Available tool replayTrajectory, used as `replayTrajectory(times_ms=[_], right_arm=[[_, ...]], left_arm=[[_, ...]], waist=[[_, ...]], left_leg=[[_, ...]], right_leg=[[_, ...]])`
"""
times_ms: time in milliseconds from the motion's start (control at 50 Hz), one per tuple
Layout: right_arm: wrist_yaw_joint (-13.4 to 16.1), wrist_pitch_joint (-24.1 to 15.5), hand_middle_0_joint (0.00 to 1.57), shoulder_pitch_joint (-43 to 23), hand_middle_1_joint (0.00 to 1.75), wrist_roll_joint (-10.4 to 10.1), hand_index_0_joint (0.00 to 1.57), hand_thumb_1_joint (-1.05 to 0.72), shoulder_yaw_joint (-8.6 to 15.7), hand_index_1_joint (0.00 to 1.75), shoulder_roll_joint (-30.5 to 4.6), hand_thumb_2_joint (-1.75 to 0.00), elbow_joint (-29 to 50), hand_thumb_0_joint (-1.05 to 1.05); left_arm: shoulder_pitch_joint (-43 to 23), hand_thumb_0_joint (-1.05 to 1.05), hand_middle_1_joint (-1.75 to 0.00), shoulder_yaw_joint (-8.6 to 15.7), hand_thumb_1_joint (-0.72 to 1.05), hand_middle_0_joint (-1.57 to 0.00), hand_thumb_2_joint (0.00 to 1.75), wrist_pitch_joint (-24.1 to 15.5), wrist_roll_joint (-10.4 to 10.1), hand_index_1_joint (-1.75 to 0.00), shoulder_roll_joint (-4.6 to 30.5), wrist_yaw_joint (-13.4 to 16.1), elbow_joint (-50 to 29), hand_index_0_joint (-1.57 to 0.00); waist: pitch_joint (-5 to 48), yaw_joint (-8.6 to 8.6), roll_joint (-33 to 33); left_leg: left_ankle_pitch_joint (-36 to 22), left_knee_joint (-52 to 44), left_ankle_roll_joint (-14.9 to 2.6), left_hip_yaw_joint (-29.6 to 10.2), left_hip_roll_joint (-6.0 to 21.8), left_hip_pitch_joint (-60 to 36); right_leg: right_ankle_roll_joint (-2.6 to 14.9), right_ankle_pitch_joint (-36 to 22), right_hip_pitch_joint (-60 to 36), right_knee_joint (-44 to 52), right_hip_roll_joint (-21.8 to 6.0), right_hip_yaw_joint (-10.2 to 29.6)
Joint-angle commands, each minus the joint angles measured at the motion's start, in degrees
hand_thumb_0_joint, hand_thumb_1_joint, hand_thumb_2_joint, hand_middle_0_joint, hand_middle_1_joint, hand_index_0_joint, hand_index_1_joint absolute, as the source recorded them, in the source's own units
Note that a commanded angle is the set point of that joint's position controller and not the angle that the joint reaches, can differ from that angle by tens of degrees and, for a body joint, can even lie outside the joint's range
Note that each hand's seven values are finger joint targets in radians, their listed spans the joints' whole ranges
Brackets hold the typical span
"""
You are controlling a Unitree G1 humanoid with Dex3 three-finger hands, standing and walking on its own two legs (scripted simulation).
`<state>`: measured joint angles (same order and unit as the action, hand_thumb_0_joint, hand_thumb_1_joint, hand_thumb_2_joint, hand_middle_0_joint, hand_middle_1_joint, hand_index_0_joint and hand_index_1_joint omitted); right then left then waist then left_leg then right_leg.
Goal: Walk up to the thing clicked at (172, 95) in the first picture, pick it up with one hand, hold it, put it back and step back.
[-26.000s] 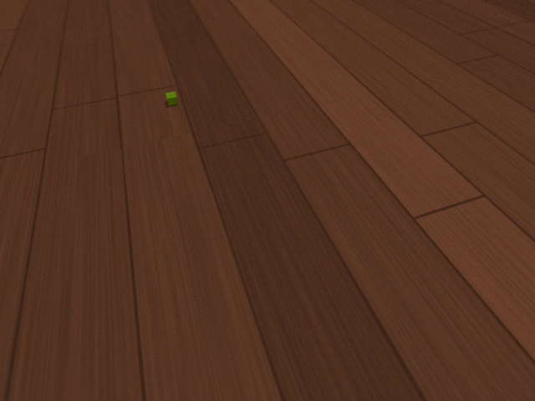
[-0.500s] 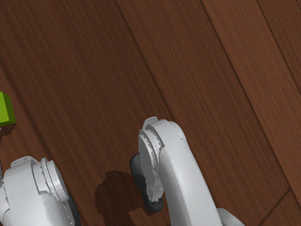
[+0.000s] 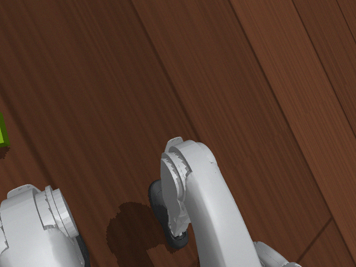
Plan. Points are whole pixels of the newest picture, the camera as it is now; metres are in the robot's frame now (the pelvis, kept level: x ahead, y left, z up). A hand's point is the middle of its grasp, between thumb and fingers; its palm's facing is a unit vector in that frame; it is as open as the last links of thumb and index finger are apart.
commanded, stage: open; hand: left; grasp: from above
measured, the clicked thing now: out of the picture +0.44 +0.28 -0.27
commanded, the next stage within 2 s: withdraw in 0.54 s
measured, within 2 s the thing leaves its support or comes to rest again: neither
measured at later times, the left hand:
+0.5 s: hand out of the picture +0.42 +0.29 -0.24, palm faces -0.44 -0.18 -0.88, open 13.7 cm
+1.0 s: hand out of the picture +0.45 +0.30 -0.17, palm faces -0.30 -0.11 -0.95, open 14.0 cm
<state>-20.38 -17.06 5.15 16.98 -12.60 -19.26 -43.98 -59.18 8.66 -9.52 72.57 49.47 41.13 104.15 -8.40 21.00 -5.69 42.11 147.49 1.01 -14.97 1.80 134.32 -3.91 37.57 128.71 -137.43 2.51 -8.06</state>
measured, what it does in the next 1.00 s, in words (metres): stands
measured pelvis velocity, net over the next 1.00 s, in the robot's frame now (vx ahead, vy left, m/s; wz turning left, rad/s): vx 0.01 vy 0.00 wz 0.03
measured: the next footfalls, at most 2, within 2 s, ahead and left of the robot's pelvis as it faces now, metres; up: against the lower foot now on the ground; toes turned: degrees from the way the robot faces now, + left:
none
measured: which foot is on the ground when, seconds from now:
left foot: down 0.00-1.00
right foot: down 0.00-1.00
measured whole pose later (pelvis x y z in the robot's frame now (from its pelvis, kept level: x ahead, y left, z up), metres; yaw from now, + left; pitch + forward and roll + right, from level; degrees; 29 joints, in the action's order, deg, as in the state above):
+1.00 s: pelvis +0.01 +0.00 +0.01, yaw +2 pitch +32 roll -11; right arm -20.6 -12.2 8.7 11.7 -5.8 -18.2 -45.4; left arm -52.3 5.9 -6.6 69.9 40.7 33.8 83.7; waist 1.0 16.5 -0.2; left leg 42.3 143.8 0.9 -12.4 1.9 134.8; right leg -3.2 38.6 129.8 -135.5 1.7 -6.3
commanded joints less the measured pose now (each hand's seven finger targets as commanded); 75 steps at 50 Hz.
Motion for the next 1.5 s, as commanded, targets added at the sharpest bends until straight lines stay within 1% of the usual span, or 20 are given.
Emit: replayTrajectory(times_ms=[0, 440, 480, 520, 620, 680, 740, 760, 800, 820, 840, 940, 980, 1060, 1120, 1160, 1240, 1320, 1420, 1480], right_arm=[[0.4, -0.7, 0.2, 10.9, 0.3, -0.6, 0.2, -0.89, 5.0, 0.3, -18.3, -0.9, -1.1, 0.0], [0.1, -1.2, 0.2, 12.6, 0.3, -1.1, 0.2, -0.88, 4.8, 0.3, -18.6, -0.89, -0.5, 0.0], [0.3, -1.2, 0.2, 11.9, 0.3, -1.1, 0.2, -0.88, 4.9, 0.3, -18.8, -0.9, -0.7, 0.0], [0.3, -1.1, 0.2, 11.9, 0.3, -1.1, 0.2, -0.88, 4.7, 0.3, -18.4, -0.9, -0.3, 0.0], [0.6, -0.7, 0.2, 12.6, 0.3, -1.1, 0.2, -0.88, 5.6, 0.3, -19.0, -0.89, -0.5, 0.0], [0.1, -1.0, 0.2, 12.2, 0.3, -1.0, 0.2, -0.9, 5.0, 0.3, -18.2, -0.9, -0.5, 0.0], [0.6, -0.6, 0.2, 12.4, 0.3, -1.4, 0.2, -0.9, 6.3, 0.3, -19.1, -0.9, -1.0, 0.0], [0.3, -0.4, 0.2, 12.0, 0.3, -1.5, 0.2, -0.91, 6.5, 0.3, -18.2, -0.9, -0.8, 0.0], [0.3, 0.2, 0.2, 12.1, 0.3, -2.1, 0.2, -0.91, 7.8, 0.3, -18.1, -0.9, -0.9, 0.0], [0.1, 0.5, 0.2, 10.6, 0.3, -2.7, 0.2, -0.9, 8.4, 0.3, -17.3, -0.9, 0.0, 0.0], [0.3, 1.1, 0.2, 11.2, 0.3, -3.2, 0.2, -0.91, 9.4, 0.3, -17.3, -0.9, -1.3, 0.0], [0.6, 5.0, 0.2, 12.5, 0.3, -7.1, 0.2, -0.9, 12.9, 0.3, -15.5, -0.9, -0.1, 0.0], [1.2, 7.0, 0.2, 13.1, 0.3, -8.7, 0.2, -0.9, 14.2, 0.3, -14.7, -0.9, -0.1, 0.0], [3.2, 10.2, 0.2, 14.2, 0.3, -10.0, 0.2, -0.9, 15.7, 0.3, -12.9, -0.9, 0.2, 0.0], [5.5, 12.0, 0.2, 14.9, 0.3, -10.9, 0.2, -0.9, 16.1, 0.3, -12.0, -0.91, 0.8, 0.0], [7.1, 13.0, 0.2, 14.3, 0.3, -11.5, 0.2, -0.91, 16.2, 0.3, -11.5, -0.91, 1.9, 0.0], [10.3, 14.3, 0.2, 14.6, 0.3, -11.8, 0.2, -0.9, 15.0, 0.3, -10.4, -0.9, 3.4, 0.0], [13.2, 14.8, 0.2, 13.5, 0.3, -11.3, 0.2, -0.9, 13.6, 0.3, -9.6, -0.9, 4.1, 0.0], [14.7, 14.2, 0.2, 14.1, 0.3, -10.0, 0.2, -0.9, 11.9, 0.3, -9.9, -0.9, 3.9, 0.0], [14.9, 13.8, 0.2, 14.8, 0.3, -9.1, 0.2, -0.9, 11.4, 0.3, -10.4, -0.9, 3.6, 0.0]], left_arm=[[-13.4, 0.0, -0.76, 0.2, -0.34, -0.29, 0.85, 0.5, -0.8, -0.78, 11.3, 2.8, -5.1, -0.27], [-14.7, 0.0, -0.97, -0.5, -0.49, -0.09, 1.0, -0.2, -1.3, -0.98, 10.9, 1.2, -5.7, -0.09], [-14.6, 0.0, -0.98, 0.1, -0.51, -0.09, 1.02, -0.4, -1.4, -0.99, 12.0, 1.8, -7.0, -0.08], [-13.4, 0.0, -0.99, -0.7, -0.51, -0.08, 1.01, 0.0, -1.4, -0.99, 11.1, 1.8, -4.7, -0.08], [-13.7, 0.0, -1.01, 0.7, -0.49, -0.08, 1.0, 0.3, -1.3, -1.01, 12.2, 2.2, -6.7, -0.08], [-14.0, 0.0, -1.02, -1.0, -0.52, -0.07, 0.98, 0.6, -1.4, -1.01, 9.6, 1.5, -4.8, -0.08], [-15.4, 0.0, -1.02, 1.2, -0.52, -0.07, 0.99, 0.3, -1.3, -1.01, 13.2, 1.4, -11.2, -0.08], [-14.9, 0.0, -1.02, 0.3, -0.53, -0.07, 0.99, 0.4, -1.1, -1.01, 12.0, 0.9, -11.9, -0.07], [-14.2, 0.0, -1.02, 1.0, -0.53, -0.07, 0.99, 0.3, -1.2, -1.01, 11.8, -0.1, -17.2, -0.07], [-13.3, 0.0, -1.02, -1.3, -0.53, -0.07, 0.99, 0.5, -1.8, -1.01, 8.2, -1.1, -19.8, -0.07], [-11.3, 0.0, -1.01, -0.4, -0.54, -0.07, 1.0, 0.9, -1.8, -1.01, 9.4, -1.7, -19.5, -0.07], [-9.1, 0.0, -1.01, -2.6, -0.53, -0.07, 1.0, 4.3, -3.8, -1.01, 3.6, -5.7, -30.9, -0.07], [-9.5, 0.0, -1.02, -5.0, -0.53, -0.07, 1.01, 6.5, -5.1, -1.02, -1.1, -8.2, -30.8, -0.07], [-12.3, 0.0, -1.02, -8.5, -0.55, -0.07, 1.03, 8.8, -7.3, -1.03, -5.1, -15.0, -31.4, -0.06], [-15.4, 0.0, -1.03, -9.5, -0.56, -0.08, 1.04, 8.2, -7.7, -1.04, -4.4, -20.6, -34.2, -0.06], [-13.6, 0.0, -1.03, -11.0, -0.56, -0.08, 1.04, 7.7, -7.9, -1.04, -6.2, -23.7, -31.9, -0.07], [-14.9, 0.0, -1.03, -12.5, -0.55, -0.08, 1.04, 4.9, -7.5, -1.04, -7.0, -27.4, -31.5, -0.07], [-15.9, 0.0, -1.02, -12.0, -0.52, -0.09, 1.03, 1.7, -6.3, -1.03, -4.6, -26.9, -29.5, -0.08], [-18.5, 0.0, -1.02, -12.0, -0.52, -0.09, 1.02, -1.4, -3.1, -1.03, -3.6, -22.7, -24.3, -0.09], [-21.0, 0.0, -1.04, -9.8, -0.51, -0.08, 1.02, -2.8, -1.0, -1.03, 0.1, -19.0, -24.3, -0.09]], waist=[[36.7, 2.12, 26.6], [36.1, 3.53, 25.7], [37.7, 2.33, 26.3], [35.6, 3.28, 24.3], [39.2, 2.09, 27.3], [36.0, 4.0, 25.9], [41.7, 1.16, 31.4], [41.9, 1.43, 31.4], [46.5, -0.27, 33.9], [47.5, -1.33, 35.5], [47.3, -1.88, 35.1], [53.3, -6.0, 32.2], [52.9, -6.02, 29.8], [48.0, -4.58, 21.4], [49.7, -5.81, 18.0], [46.2, -5.78, 14.9], [43.3, -5.46, 11.7], [41.3, -5.9, 11.5], [41.5, -4.21, 14.2], [47.1, -5.34, 18.7]], left_leg=[[-11.9, -15.8, -1.07, 6.8, 0.5, -25.9], [-12.3, -15.9, -1.27, 6.8, 0.3, -26.0], [-12.4, -15.9, -1.14, 6.7, 0.4, -26.4], [-11.8, -15.1, -1.47, 7.2, 0.5, -24.6], [-13.6, -16.5, -0.91, 6.8, 0.6, -27.6], [-12.8, -16.0, -1.12, 6.7, 0.6, -26.4], [-14.1, -17.3, -0.54, 6.9, 0.5, -30.0], [-14.6, -16.6, -0.51, 7.0, 0.6, -30.7], [-16.1, -17.2, -0.43, 7.6, 0.3, -32.1], [-16.0, -18.1, -0.24, 8.0, 0.1, -32.9], [-16.0, -18.0, -0.4, 8.5, 0.2, -32.4], [-16.2, -21.5, -1.19, 10.5, -0.5, -31.6], [-14.7, -23.5, -1.43, 10.6, -0.7, -31.4], [-9.5, -26.1, -2.53, 11.0, -1.4, -27.4], [-8.2, -27.8, -2.77, 11.5, -1.9, -27.4], [-6.9, -29.1, -2.85, 11.3, -1.9, -27.7], [-6.4, -29.9, -3.1, 12.4, -2.5, -26.0], [-4.9, -29.8, -2.91, 13.3, -2.9, -24.0], [-5.4, -28.4, -2.74, 13.1, -2.8, -24.8], [-8.0, -27.1, -2.21, 13.0, -2.7, -28.2]], right_leg=[[4.69, -13.8, -20.7, 11.4, 2.3, -7.0], [4.57, -14.0, -20.7, 11.7, 1.9, -7.3], [4.61, -14.0, -20.9, 11.8, 2.0, -7.2], [4.39, -13.8, -21.6, 12.3, 2.2, -6.7], [4.91, -14.9, -22.6, 11.7, 2.2, -6.9], [4.63, -14.7, -20.9, 11.6, 2.2, -7.3], [5.16, -15.2, -22.1, 11.7, 1.9, -6.9], [5.19, -16.0, -22.0, 11.1, 1.9, -6.7], [5.46, -16.9, -22.1, 11.1, 1.8, -6.7], [5.81, -16.3, -21.3, 11.1, 1.7, -6.2], [5.75, -16.7, -20.8, 11.5, 1.8, -5.9], [5.92, -16.4, -19.5, 14.5, 1.5, -3.8], [6.03, -15.3, -18.4, 15.7, 1.1, -3.1], [6.18, -9.4, -19.1, 20.3, 1.3, -0.9], [6.23, -6.9, -22.7, 22.6, 0.7, 0.6], [6.28, -5.5, -22.3, 24.1, 0.4, 1.0], [6.25, -5.0, -23.3, 25.5, -0.1, 1.6], [6.42, -1.5, -23.4, 26.4, -0.4, 2.8], [6.27, -2.6, -20.6, 24.2, -0.5, 2.0], [6.42, -5.0, -20.3, 21.6, -0.6, 1.4]])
